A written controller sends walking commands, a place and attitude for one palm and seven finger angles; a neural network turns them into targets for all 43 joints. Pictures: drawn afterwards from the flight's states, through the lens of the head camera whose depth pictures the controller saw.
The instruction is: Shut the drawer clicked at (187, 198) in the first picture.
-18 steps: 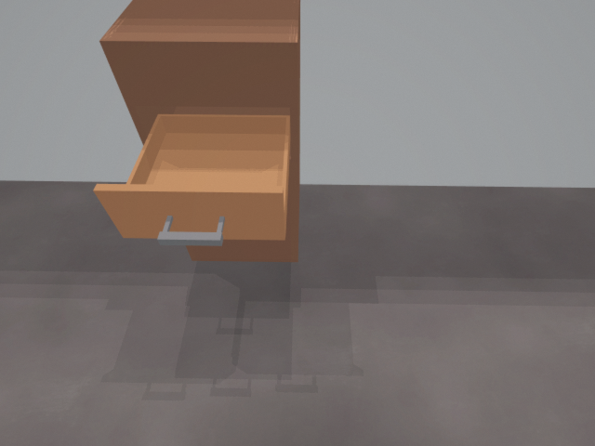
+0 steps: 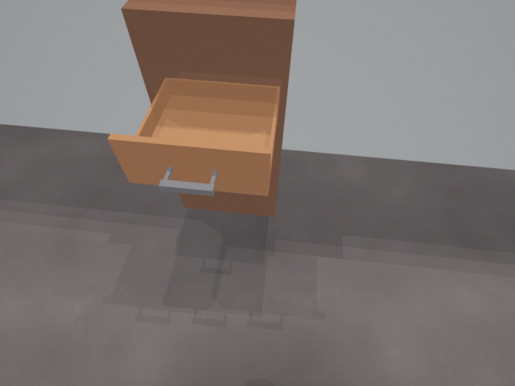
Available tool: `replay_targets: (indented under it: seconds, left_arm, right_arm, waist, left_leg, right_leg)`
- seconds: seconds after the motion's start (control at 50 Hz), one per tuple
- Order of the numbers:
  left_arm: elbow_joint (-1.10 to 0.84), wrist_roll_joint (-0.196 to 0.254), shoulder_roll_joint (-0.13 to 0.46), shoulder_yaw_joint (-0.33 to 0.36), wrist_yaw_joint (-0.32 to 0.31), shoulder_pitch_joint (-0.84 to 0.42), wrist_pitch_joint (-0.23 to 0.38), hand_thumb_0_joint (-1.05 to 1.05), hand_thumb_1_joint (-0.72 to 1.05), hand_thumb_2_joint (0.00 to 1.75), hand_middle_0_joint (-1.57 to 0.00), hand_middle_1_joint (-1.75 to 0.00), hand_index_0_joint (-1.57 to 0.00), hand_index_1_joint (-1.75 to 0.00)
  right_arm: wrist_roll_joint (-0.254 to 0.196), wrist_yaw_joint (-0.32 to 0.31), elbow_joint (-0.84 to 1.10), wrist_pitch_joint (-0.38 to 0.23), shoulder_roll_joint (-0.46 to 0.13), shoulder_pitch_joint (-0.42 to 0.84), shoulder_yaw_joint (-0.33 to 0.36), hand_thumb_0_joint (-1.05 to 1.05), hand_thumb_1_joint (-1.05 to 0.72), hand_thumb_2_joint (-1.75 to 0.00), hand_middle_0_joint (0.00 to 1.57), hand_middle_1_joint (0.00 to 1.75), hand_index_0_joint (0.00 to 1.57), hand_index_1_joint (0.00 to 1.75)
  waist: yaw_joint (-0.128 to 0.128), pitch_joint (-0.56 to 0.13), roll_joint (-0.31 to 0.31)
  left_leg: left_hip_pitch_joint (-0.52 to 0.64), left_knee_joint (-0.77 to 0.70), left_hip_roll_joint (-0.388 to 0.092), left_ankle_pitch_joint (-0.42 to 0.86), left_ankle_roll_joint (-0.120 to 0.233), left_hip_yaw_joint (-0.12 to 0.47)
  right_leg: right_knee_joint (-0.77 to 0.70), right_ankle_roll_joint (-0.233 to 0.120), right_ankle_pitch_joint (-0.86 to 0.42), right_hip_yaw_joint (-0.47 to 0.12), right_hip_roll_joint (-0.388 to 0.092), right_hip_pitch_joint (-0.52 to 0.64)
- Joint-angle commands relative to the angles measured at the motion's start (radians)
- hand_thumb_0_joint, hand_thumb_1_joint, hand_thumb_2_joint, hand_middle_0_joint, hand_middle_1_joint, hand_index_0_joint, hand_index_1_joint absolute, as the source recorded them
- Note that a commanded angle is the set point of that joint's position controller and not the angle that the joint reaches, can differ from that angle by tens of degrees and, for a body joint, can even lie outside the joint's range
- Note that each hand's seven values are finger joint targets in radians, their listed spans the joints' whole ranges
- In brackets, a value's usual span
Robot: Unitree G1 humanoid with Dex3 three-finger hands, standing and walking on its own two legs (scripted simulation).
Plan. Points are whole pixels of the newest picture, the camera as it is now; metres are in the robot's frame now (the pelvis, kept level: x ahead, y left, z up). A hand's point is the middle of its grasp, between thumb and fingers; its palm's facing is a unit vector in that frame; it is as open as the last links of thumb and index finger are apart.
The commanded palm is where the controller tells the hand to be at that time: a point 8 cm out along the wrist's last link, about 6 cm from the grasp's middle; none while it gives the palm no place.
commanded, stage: turn or walk to find it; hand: left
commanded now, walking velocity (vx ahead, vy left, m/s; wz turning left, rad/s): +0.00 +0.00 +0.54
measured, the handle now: (189, 180) +0.57 +0.20 -0.13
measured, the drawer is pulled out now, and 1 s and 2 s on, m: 0.30 0.30 0.30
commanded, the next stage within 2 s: stand and wait in 0.20 s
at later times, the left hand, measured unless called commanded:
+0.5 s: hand out of the picture +0.01 +0.17 -0.16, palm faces +0.21 -0.94 -0.28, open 7.4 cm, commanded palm none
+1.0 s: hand out of the picture +0.00 +0.17 -0.16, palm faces +0.22 -0.95 -0.24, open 7.4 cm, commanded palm none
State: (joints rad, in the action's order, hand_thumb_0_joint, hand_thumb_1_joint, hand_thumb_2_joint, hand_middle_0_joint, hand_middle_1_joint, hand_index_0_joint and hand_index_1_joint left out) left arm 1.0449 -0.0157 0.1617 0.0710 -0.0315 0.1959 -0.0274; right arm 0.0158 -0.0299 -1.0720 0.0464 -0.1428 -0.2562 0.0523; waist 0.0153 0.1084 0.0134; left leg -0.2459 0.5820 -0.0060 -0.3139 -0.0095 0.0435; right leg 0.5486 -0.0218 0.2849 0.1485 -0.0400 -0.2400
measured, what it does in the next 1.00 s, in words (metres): steps on the spot: right foot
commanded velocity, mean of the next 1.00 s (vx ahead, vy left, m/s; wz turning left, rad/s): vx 0.00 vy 0.00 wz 0.08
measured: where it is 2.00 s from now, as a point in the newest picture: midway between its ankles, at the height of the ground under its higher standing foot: outside the picture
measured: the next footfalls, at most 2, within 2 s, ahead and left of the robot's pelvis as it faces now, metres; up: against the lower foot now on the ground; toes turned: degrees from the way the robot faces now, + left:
right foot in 0.34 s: +0.04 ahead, -0.15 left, +0.00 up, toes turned +10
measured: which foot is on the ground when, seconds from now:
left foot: down 0.00-1.00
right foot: down 0.00-0.06, up 0.08-0.32, down 0.34-1.00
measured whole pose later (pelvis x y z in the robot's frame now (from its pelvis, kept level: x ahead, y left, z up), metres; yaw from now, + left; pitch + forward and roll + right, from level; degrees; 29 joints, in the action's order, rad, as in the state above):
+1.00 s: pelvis +0.01 -0.03 +0.01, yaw +11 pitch -2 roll +0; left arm 1.12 -0.01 0.21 0.03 -0.02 0.20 0.00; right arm 0.01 -0.03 -1.11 0.00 -0.19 -0.17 0.03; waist -0.01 0.09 0.00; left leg -0.16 0.41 -0.03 -0.21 -0.03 0.02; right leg 0.39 0.00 0.27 0.00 0.00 -0.09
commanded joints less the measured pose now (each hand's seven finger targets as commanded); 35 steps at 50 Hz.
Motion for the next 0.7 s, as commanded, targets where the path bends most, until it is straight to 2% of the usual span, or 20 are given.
replay_targets:
  seconds: [0.0, 0.02, 0.04, 0.06, 0.12, 0.22, 0.26, 0.28, 0.3, 0.32, 0.34, 0.38, 0.44, 0.5, 0.52, 0.54, 0.56, 0.58, 0.62, 0.68]
  left_arm:
    - [-0.089, -0.013, 0.177, 0.045, -0.008, -0.009, 0.005, 0.00, 0.90, 0.90, -0.20, -0.30, -0.20, -0.30]
    - [-0.104, -0.013, 0.155, 0.043, -0.004, -0.016, -0.002, 0.00, 0.90, 0.90, -0.20, -0.30, -0.20, -0.30]
    - [-0.126, -0.005, 0.127, 0.037, -0.003, -0.052, -0.006, 0.00, 0.90, 0.90, -0.20, -0.30, -0.20, -0.30]
    - [-0.156, -0.008, 0.125, 0.033, -0.006, -0.104, -0.008, 0.00, 0.90, 0.90, -0.20, -0.30, -0.20, -0.30]
    - [-0.158, -0.004, 0.122, 0.029, 0.002, -0.066, 0.007, 0.00, 0.90, 0.90, -0.20, -0.30, -0.20, -0.30]
    - [-0.171, 0.008, 0.114, 0.014, 0.007, -0.027, 0.011, 0.00, 0.90, 0.90, -0.20, -0.30, -0.20, -0.30]
    - [-0.139, 0.007, 0.128, 0.019, 0.003, 0.073, 0.018, 0.00, 0.90, 0.90, -0.20, -0.30, -0.20, -0.30]
    - [-0.131, -0.003, 0.185, 0.029, -0.005, 0.102, 0.025, 0.00, 0.90, 0.90, -0.20, -0.30, -0.20, -0.30]
    - [-0.133, -0.012, 0.260, 0.039, -0.010, 0.082, 0.028, 0.00, 0.90, 0.90, -0.20, -0.30, -0.20, -0.30]
    - [-0.149, -0.011, 0.278, 0.032, -0.004, 0.058, 0.027, 0.00, 0.90, 0.90, -0.20, -0.30, -0.20, -0.30]
    - [-0.140, -0.017, 0.245, 0.031, -0.007, 0.040, 0.032, 0.00, 0.90, 0.90, -0.20, -0.30, -0.20, -0.30]
    - [-0.128, -0.011, 0.198, 0.021, -0.011, 0.018, 0.037, 0.00, 0.90, 0.90, -0.20, -0.30, -0.20, -0.30]
    - [-0.110, -0.015, 0.208, 0.021, -0.013, 0.039, 0.036, 0.00, 0.90, 0.90, -0.20, -0.30, -0.20, -0.30]
    - [-0.078, 0.005, 0.190, 0.009, -0.009, 0.041, 0.032, 0.00, 0.90, 0.90, -0.20, -0.30, -0.20, -0.30]
    - [-0.079, 0.005, 0.157, 0.003, -0.005, 0.067, 0.028, 0.00, 0.90, 0.90, -0.20, -0.30, -0.20, -0.30]
    - [-0.071, 0.004, 0.124, -0.006, -0.008, 0.079, 0.021, 0.00, 0.90, 0.90, -0.20, -0.30, -0.20, -0.30]
    - [-0.070, -0.006, 0.109, -0.012, -0.008, 0.081, 0.019, 0.00, 0.90, 0.90, -0.20, -0.30, -0.20, -0.30]
    - [-0.041, -0.007, 0.126, -0.010, -0.004, 0.052, 0.014, 0.00, 0.90, 0.90, -0.20, -0.30, -0.20, -0.30]
    - [-0.016, 0.000, 0.143, -0.013, 0.004, 0.059, 0.021, 0.00, 0.90, 0.90, -0.20, -0.30, -0.20, -0.30]
    - [0.019, 0.003, 0.165, -0.016, 0.005, 0.063, 0.040, 0.00, 0.90, 0.90, -0.20, -0.30, -0.20, -0.30]
  right_arm:
    - [0.001, 0.009, 0.072, -0.008, -0.097, -0.071, 0.031, 0.00, -0.90, -0.90, 0.20, 0.30, 0.20, 0.30]
    - [0.007, 0.012, 0.078, -0.011, -0.131, -0.081, 0.038, 0.00, -0.90, -0.90, 0.20, 0.30, 0.20, 0.30]
    - [0.023, 0.007, 0.082, -0.020, -0.184, -0.121, 0.047, 0.00, -0.90, -0.90, 0.20, 0.30, 0.20, 0.30]
    - [0.027, -0.006, 0.079, -0.022, -0.213, -0.158, 0.052, 0.00, -0.90, -0.90, 0.20, 0.30, 0.20, 0.30]
    - [0.020, -0.018, 0.116, -0.038, -0.200, -0.080, 0.044, 0.00, -0.90, -0.90, 0.20, 0.30, 0.20, 0.30]
    - [0.022, -0.014, 0.148, -0.026, -0.220, -0.028, 0.051, 0.00, -0.90, -0.90, 0.20, 0.30, 0.20, 0.30]
    - [0.009, -0.013, 0.158, -0.021, -0.203, -0.001, 0.051, 0.00, -0.90, -0.90, 0.20, 0.30, 0.20, 0.30]
    - [-0.004, -0.008, 0.163, -0.022, -0.155, -0.010, 0.045, 0.00, -0.90, -0.90, 0.20, 0.30, 0.20, 0.30]
    - [-0.007, 0.002, 0.179, -0.021, -0.110, -0.019, 0.039, 0.00, -0.90, -0.90, 0.20, 0.30, 0.20, 0.30]
    - [0.002, 0.010, 0.186, -0.016, -0.134, -0.004, 0.046, 0.00, -0.90, -0.90, 0.20, 0.30, 0.20, 0.30]
    - [0.003, 0.009, 0.175, -0.015, -0.112, 0.009, 0.045, 0.00, -0.90, -0.90, 0.20, 0.30, 0.20, 0.30]
    - [-0.006, 0.006, 0.153, -0.016, -0.129, 0.014, 0.042, 0.00, -0.90, -0.90, 0.20, 0.30, 0.20, 0.30]
    - [-0.014, 0.009, 0.142, -0.024, -0.096, 0.056, 0.025, 0.00, -0.90, -0.90, 0.20, 0.30, 0.20, 0.30]
    - [-0.010, 0.007, 0.096, -0.040, -0.111, 0.010, 0.016, 0.00, -0.90, -0.90, 0.20, 0.30, 0.20, 0.30]
    - [-0.002, 0.005, 0.089, -0.050, -0.163, 0.012, 0.025, 0.00, -0.90, -0.90, 0.20, 0.30, 0.20, 0.30]
    - [0.006, 0.000, 0.088, -0.048, -0.205, 0.025, 0.024, 0.00, -0.90, -0.90, 0.20, 0.30, 0.20, 0.30]
    - [0.010, 0.000, 0.090, -0.037, -0.214, 0.045, 0.024, 0.00, -0.90, -0.90, 0.20, 0.30, 0.20, 0.30]
    - [0.004, 0.001, 0.078, -0.043, -0.182, 0.075, 0.016, 0.00, -0.90, -0.90, 0.20, 0.30, 0.20, 0.30]
    - [-0.002, -0.004, 0.064, -0.048, -0.170, 0.083, 0.011, 0.00, -0.90, -0.90, 0.20, 0.30, 0.20, 0.30]
    - [-0.010, -0.010, 0.046, -0.057, -0.171, 0.063, 0.008, 0.00, -0.90, -0.90, 0.20, 0.30, 0.20, 0.30]
  waist:
    - [0.015, -0.065, -0.078]
    - [0.021, -0.046, 0.096]
    - [0.054, -0.008, 0.285]
    - [0.070, -0.002, 0.287]
    - [0.002, -0.100, 0.124]
    - [-0.008, -0.145, 0.144]
    - [-0.051, -0.175, 0.102]
    - [-0.055, -0.164, -0.045]
    - [-0.042, -0.101, -0.259]
    - [-0.048, -0.087, -0.188]
    - [-0.032, -0.098, -0.166]
    - [-0.018, -0.096, -0.264]
    - [-0.023, -0.075, -0.185]
    - [0.009, -0.092, -0.118]
    - [-0.007, -0.104, 0.034]
    - [-0.012, -0.099, 0.109]
    - [-0.013, -0.030, 0.017]
    - [-0.012, -0.020, 0.089]
    - [-0.016, -0.027, 0.116]
    - [-0.005, -0.130, 0.001]
  left_leg:
    - [0.017, -0.024, -0.063, 0.052, 0.026, -0.011]
    - [0.031, -0.118, -0.126, 0.149, 0.064, 0.141]
    - [-0.001, -0.272, -0.258, 0.236, 0.139, 0.435]
    - [0.012, -0.347, -0.306, 0.322, 0.206, 0.541]
    - [0.105, -0.257, -0.243, 0.428, 0.202, 0.408]
    - [0.075, -0.231, -0.173, 0.433, 0.164, 0.332]
    - [-0.014, -0.148, -0.104, 0.336, 0.107, 0.269]
    - [-0.143, -0.042, -0.025, 0.145, 0.050, 0.191]
    - [-0.247, 0.110, 0.082, -0.107, -0.007, 0.050]
    - [-0.207, 0.258, 0.060, -0.255, -0.008, 0.053]
    - [-0.230, 0.351, 0.044, -0.244, -0.006, 0.044]
    - [-0.237, 0.407, 0.003, -0.197, -0.011, 0.034]
    - [-0.127, 0.155, -0.001, -0.166, -0.017, -0.031]
    - [0.141, -0.187, -0.012, 0.209, -0.001, -0.016]
    - [0.198, -0.186, -0.125, 0.362, 0.041, 0.105]
    - [0.116, -0.206, -0.215, 0.323, 0.093, 0.178]
    - [0.000, -0.206, -0.199, 0.114, 0.085, 0.152]
    - [-0.003, -0.239, -0.133, 0.065, 0.056, 0.135]
    - [0.051, -0.246, -0.114, 0.113, 0.039, 0.099]
    - [0.155, -0.179, -0.093, 0.281, 0.025, 0.037]
  right_leg:
    - [-0.099, -0.078, -0.078, -0.110, -0.242, -0.050]
    - [0.019, -0.026, 0.039, -0.045, -0.149, -0.126]
    - [0.225, 0.030, 0.158, -0.006, -0.013, -0.190]
    - [0.412, 0.031, 0.290, -0.112, 0.017, -0.268]
    - [0.485, 0.042, 0.187, -0.185, 0.002, -0.285]
    - [0.180, 0.048, 0.183, -0.140, 0.052, -0.096]
    - [-0.107, 0.048, -0.019, -0.119, 0.058, 0.109]
    - [-0.238, 0.019, -0.064, -0.255, -0.062, 0.228]
    - [-0.303, -0.079, -0.093, -0.497, -0.290, 0.188]
    - [-0.296, -0.160, -0.159, -0.515, -0.376, 0.094]
    - [-0.236, -0.185, -0.283, -0.479, -0.322, 0.114]
    - [-0.166, -0.182, -0.562, -0.369, -0.257, 0.162]
    - [-0.128, -0.156, -0.693, -0.298, -0.214, 0.165]
    - [-0.070, -0.053, -0.439, -0.247, -0.125, 0.027]
    - [-0.033, -0.003, -0.217, -0.206, -0.047, -0.051]
    - [-0.064, 0.020, 0.005, -0.174, -0.015, -0.020]
    - [-0.140, 0.014, 0.084, -0.185, 0.002, 0.004]
    - [-0.150, 0.007, 0.030, -0.189, -0.018, 0.010]
    - [-0.160, 0.001, -0.055, -0.200, -0.026, 0.015]
    - [-0.194, -0.004, -0.198, -0.215, -0.054, 0.063]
